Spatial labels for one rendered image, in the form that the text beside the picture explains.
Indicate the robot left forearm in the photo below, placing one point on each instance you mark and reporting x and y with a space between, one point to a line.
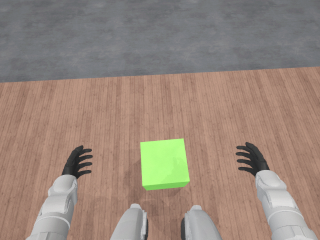
54 219

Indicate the robot right forearm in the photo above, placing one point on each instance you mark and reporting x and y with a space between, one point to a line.
282 213

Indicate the robot right hand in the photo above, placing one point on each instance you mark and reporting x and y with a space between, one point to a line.
257 161

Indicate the robot left hand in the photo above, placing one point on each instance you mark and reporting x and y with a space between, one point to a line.
72 165

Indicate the right robot shin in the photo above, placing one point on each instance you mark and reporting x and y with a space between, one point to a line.
194 207

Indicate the carton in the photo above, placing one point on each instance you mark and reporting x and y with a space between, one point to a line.
164 164

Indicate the robot right thigh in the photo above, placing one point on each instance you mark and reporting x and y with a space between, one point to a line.
200 226

